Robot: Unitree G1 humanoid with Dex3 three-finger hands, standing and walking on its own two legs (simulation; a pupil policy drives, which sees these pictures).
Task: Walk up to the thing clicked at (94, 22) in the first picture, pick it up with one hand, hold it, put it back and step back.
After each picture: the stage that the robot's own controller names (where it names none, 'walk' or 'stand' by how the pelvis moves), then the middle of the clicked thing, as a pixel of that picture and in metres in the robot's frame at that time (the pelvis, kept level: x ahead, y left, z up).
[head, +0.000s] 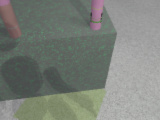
stand; (96, 9) +0.88 -0.06 +0.00
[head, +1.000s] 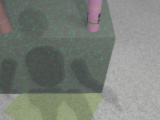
rise first; (94, 8) +0.78 -0.02 +0.03
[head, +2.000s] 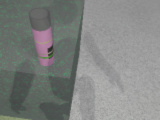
walk; (43, 40) +0.52 +0.19 +0.03
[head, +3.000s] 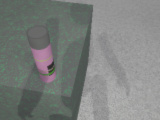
stand; (43, 57) +0.45 +0.18 +0.03
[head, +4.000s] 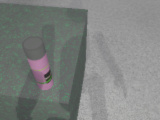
stand; (40, 66) +0.44 +0.19 +0.00
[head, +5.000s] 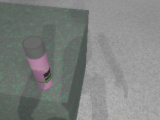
stand; (39, 65) +0.44 +0.19 +0.00
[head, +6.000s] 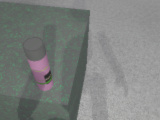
stand; (40, 67) +0.43 +0.19 +0.00
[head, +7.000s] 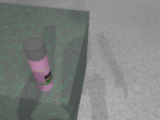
stand; (40, 67) +0.43 +0.19 +0.00
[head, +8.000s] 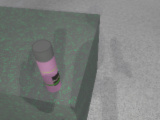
rise first; (48, 68) +0.43 +0.19 +0.00
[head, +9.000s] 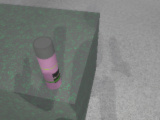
go down; (49, 65) +0.44 +0.18 +0.00
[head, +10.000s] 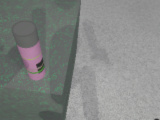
go down; (31, 54) +0.45 +0.17 +0.02
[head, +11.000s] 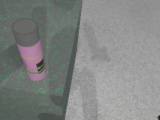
go down; (32, 54) +0.44 +0.17 +0.04
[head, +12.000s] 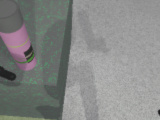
close in; (17, 41) +0.45 +0.19 +0.07
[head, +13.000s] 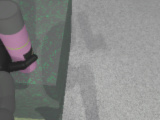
close; (17, 43) +0.44 +0.18 +0.08
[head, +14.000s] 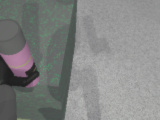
lift; (20, 60) +0.39 +0.18 +0.07
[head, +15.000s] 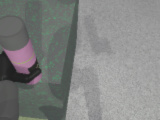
lift; (23, 56) +0.40 +0.18 +0.08
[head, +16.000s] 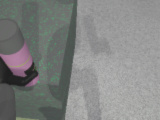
lift; (19, 59) +0.39 +0.19 +0.08
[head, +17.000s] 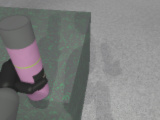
lift; (28, 63) +0.32 +0.16 +0.17
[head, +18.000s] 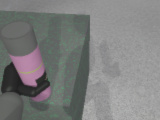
hold; (30, 67) +0.32 +0.16 +0.17
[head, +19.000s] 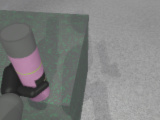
hold; (29, 68) +0.32 +0.16 +0.16
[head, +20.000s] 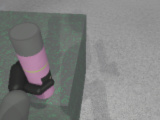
crouch; (36, 66) +0.33 +0.14 +0.15
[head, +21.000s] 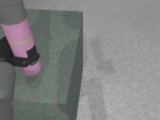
crouch; (21, 40) +0.41 +0.19 +0.18
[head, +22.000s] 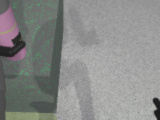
lower; (4, 28) +0.48 +0.19 +0.10
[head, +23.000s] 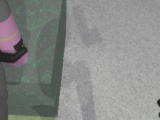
lower; (6, 34) +0.46 +0.19 +0.09
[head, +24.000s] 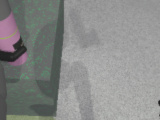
lower; (6, 33) +0.47 +0.19 +0.09
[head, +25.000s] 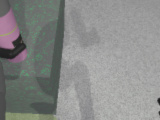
lower; (5, 30) +0.47 +0.19 +0.10
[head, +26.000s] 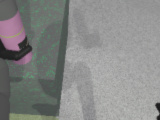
loosen; (11, 32) +0.47 +0.18 +0.09
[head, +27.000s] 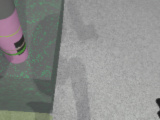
rise; (7, 30) +0.46 +0.18 +0.09
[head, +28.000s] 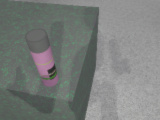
sink last; (44, 61) +0.44 +0.18 +0.05
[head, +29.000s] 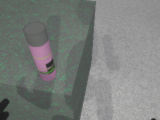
stand; (42, 55) +0.45 +0.18 +0.05
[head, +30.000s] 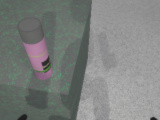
stand; (38, 52) +0.45 +0.19 +0.06
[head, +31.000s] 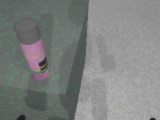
stand; (34, 53) +0.45 +0.19 +0.06
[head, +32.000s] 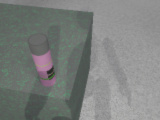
stand; (43, 62) +0.46 +0.19 +0.00
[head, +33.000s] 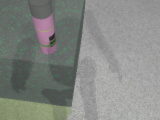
walk; (44, 28) +0.54 +0.15 +0.02
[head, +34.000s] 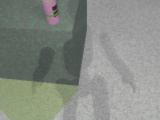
walk; (48, 0) +0.79 +0.21 +0.02
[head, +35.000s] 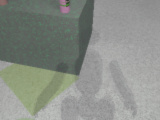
stand; out of the picture +1.07 +0.17 +0.02
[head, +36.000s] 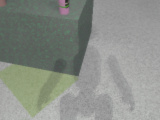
stand; out of the picture +1.05 +0.16 +0.00
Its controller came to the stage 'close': yes
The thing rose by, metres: 0.19
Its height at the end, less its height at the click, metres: +0.00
